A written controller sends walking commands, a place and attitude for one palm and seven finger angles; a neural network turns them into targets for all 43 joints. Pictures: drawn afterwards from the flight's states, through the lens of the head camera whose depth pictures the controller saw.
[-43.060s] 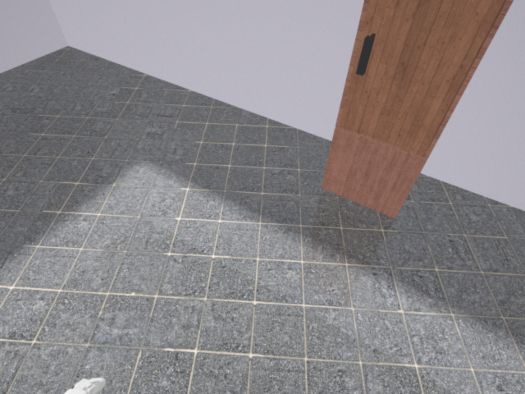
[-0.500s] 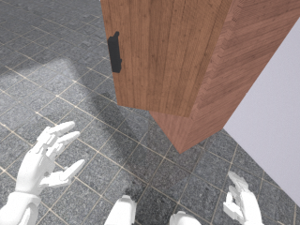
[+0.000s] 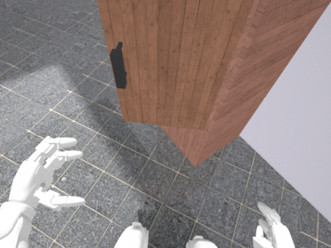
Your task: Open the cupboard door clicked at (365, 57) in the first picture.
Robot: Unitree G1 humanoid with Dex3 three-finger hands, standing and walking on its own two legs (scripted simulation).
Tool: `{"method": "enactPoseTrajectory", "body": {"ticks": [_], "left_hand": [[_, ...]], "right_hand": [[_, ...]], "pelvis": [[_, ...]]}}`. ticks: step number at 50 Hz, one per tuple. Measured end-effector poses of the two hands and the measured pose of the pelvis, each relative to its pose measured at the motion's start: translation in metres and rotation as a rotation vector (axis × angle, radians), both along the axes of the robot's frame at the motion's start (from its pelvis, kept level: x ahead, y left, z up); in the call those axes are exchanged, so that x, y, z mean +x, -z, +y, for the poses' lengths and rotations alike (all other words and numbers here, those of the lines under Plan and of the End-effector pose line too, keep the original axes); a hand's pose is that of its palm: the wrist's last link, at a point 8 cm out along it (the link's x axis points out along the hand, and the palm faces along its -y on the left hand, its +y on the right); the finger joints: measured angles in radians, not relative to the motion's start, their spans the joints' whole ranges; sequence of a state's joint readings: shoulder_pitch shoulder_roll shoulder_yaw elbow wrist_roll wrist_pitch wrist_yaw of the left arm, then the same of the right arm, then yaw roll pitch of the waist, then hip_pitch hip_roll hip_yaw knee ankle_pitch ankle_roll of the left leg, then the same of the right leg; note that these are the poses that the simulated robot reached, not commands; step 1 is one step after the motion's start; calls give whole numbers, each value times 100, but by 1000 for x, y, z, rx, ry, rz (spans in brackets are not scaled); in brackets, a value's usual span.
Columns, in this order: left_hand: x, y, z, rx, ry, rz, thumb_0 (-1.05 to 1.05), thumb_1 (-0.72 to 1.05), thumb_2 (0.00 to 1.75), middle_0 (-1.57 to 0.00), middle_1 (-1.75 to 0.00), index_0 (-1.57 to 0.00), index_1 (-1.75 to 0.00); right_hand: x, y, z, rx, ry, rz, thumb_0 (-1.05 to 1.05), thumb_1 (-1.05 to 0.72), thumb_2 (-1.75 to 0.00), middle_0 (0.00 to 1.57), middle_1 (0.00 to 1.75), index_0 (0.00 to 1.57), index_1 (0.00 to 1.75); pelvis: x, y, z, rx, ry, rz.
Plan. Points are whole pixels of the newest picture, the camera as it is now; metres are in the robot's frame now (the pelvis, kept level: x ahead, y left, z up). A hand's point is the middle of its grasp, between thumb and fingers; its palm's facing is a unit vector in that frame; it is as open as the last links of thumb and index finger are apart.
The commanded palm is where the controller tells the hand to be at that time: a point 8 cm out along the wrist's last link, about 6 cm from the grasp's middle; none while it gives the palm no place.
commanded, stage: raise the hand with hooked fingers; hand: left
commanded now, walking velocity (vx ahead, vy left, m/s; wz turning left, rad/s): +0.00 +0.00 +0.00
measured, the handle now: (120, 65) +0.59 +0.18 +0.06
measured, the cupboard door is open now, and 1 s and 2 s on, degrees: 48 48 48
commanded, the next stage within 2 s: move the hooked fingers beside the handle in 0.98 s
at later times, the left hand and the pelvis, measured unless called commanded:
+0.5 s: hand (34, 157) +0.27 +0.29 +0.09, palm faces -0.01 -1.00 -0.05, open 13.9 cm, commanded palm +0.25 +0.33 +0.09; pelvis -0.01 +0.01 +0.02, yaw +1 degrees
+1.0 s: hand (46, 157) +0.28 +0.26 +0.09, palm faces -0.02 -1.00 -0.04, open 13.9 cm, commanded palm +0.25 +0.31 +0.09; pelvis +0.00 -0.01 +0.02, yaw +0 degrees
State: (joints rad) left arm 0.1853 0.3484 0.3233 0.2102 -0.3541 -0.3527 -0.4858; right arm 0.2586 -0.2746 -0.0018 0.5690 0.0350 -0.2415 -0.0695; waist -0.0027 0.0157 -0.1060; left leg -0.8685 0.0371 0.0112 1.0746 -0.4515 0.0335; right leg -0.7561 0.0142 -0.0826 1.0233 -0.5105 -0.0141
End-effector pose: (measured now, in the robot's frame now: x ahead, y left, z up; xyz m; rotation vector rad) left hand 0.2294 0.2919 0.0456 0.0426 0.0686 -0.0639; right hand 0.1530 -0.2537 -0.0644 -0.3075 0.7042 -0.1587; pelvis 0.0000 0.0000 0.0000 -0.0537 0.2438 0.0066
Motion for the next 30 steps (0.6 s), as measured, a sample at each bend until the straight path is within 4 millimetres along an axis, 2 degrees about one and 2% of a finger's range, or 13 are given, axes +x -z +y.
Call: {"method": "enactPoseTrajectory", "body": {"ticks": [5, 7, 11, 15, 19, 25, 30], "left_hand": [[7, -28, 18, 15, -56, -96, 0, -32, 38, -29, -109, -29, -109], [9, -31, 25, 17, -65, -81, 0, -36, 36, -29, -111, -30, -112], [9, -24, 33, 5, -50, 6, -1, -43, 33, -30, -116, -30, -116], [9, -23, 36, 0, -45, 14, -1, -46, 32, -30, -118, -30, -118], [12, -34, 41, 13, -63, -52, -1, -48, 31, -30, -119, -30, -119], [23, -43, 50, 13, -53, -45, -1, -49, 31, -30, -120, -30, -120], [27, -43, 45, 1, -23, -9, -1, -49, 30, -30, -120, -30, -120]], "right_hand": [[15, -14, 17, 23, -38, -57, 1, -90, -90, 20, 30, 20, 30], [19, -17, 24, 36, -52, -67, 1, -90, -90, 20, 30, 20, 30], [20, -19, 32, 53, -68, -70, 1, -90, -90, 20, 30, 20, 30], [14, -19, 34, 47, -73, -53, 1, -90, -89, 20, 30, 20, 30], [3, -16, 31, 34, -69, -18, 1, -90, -89, 20, 30, 20, 30], [-15, -13, 21, 26, -31, 28, 1, -90, -89, 20, 30, 20, 30], [-25, -15, 11, 23, -2, 35, 1, -90, -89, 20, 30, 20, 30]], "pelvis": [[1, -6, 4, -6, -8, -20], [1, -7, 6, -7, -11, -24], [-1, -11, 9, -9, -14, -31], [-3, -12, 10, -10, -13, -40], [-6, -13, 9, -9, -14, -49], [-8, -16, 6, -8, -15, -56], [-8, -19, 4, -4, -7, -56]]}}
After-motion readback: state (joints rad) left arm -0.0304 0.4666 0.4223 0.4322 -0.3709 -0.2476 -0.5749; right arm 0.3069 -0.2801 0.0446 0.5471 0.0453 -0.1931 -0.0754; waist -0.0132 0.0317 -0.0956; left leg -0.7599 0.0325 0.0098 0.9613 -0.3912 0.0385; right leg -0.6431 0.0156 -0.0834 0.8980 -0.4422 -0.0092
